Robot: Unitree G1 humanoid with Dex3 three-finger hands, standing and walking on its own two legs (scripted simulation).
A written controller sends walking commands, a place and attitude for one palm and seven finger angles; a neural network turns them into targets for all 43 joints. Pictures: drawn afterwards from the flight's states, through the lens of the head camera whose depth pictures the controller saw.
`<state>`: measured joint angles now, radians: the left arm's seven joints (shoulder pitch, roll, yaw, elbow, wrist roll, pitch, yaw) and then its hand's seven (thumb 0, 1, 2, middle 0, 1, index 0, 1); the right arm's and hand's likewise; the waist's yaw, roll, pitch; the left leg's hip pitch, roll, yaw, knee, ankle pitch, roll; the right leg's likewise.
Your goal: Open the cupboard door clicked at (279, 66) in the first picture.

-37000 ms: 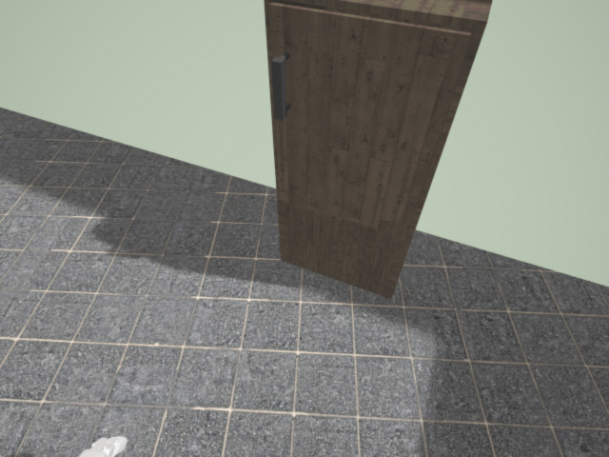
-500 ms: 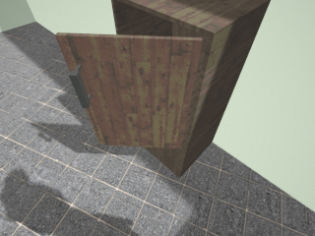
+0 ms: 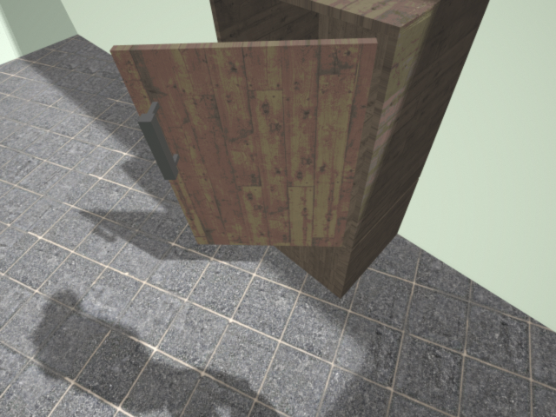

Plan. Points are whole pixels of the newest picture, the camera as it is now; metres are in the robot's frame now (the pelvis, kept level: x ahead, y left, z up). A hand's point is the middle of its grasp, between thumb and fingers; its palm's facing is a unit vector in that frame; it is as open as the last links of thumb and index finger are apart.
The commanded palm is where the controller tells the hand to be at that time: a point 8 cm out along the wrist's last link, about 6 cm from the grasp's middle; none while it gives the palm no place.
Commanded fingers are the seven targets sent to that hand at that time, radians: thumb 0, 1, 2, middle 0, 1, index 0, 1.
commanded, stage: shuffle to correct the standing spot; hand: left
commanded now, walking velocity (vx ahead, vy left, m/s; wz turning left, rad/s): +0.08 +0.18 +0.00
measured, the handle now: (163, 141) +0.57 +0.28 +0.05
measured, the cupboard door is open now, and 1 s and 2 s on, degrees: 41 41 41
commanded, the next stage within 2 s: come to a stop and stand still in 0.08 s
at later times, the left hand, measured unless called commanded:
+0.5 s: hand out of the picture +0.01 +0.28 -0.18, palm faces +0.08 -0.97 -0.21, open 7.4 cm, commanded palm none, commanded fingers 0.00 0.90 0.90 -0.20 -0.30 -0.20 -0.30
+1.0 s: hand out of the picture +0.04 +0.20 -0.15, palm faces +0.06 -0.97 -0.22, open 7.3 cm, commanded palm none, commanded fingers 0.00 0.90 0.90 -0.20 -0.30 -0.20 -0.30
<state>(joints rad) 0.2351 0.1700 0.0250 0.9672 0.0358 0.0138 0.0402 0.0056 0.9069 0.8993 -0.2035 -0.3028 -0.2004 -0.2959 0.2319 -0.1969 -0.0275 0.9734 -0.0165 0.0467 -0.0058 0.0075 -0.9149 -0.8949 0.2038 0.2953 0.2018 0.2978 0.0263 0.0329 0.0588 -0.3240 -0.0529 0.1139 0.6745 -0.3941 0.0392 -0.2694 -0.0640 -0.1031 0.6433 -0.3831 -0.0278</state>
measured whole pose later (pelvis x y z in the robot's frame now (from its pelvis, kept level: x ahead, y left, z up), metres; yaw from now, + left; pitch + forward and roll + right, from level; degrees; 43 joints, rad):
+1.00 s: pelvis +0.01 +0.02 +0.01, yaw +3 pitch +0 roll +0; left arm 0.24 0.16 0.03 1.02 0.02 0.00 0.03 0.00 0.93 0.90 -0.21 -0.30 -0.20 -0.30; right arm 0.28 -0.15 -0.03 1.09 -0.01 0.04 -0.02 0.01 -0.91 -0.90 0.20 0.29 0.20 0.30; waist -0.01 0.02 0.03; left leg -0.29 0.05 0.06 0.65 -0.37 -0.03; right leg -0.19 0.05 -0.09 0.47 -0.28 -0.08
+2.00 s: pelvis -0.02 +0.06 +0.02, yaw +2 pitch -2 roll -1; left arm 0.25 0.23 0.00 1.03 0.02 -0.01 0.02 0.01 0.91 0.90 -0.20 -0.30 -0.20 -0.30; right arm 0.22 -0.21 0.01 1.06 -0.02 -0.01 -0.01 0.01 -0.91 -0.90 0.20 0.30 0.20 0.30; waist 0.00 -0.01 0.00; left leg -0.18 -0.02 0.08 0.43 -0.22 0.06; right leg -0.16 0.00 -0.07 0.42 -0.22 -0.02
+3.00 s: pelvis +0.00 +0.09 +0.01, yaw +2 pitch -2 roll -2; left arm 0.26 0.19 0.02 1.00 0.02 0.00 0.07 0.01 0.91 0.90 -0.21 -0.30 -0.20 -0.30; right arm 0.22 -0.17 -0.03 0.95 -0.01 -0.02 -0.03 0.01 -0.92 -0.90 0.20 0.29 0.20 0.30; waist -0.02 0.00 0.08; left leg -0.20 -0.03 0.10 0.54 -0.31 0.10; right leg -0.32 -0.01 -0.04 0.79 -0.37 0.00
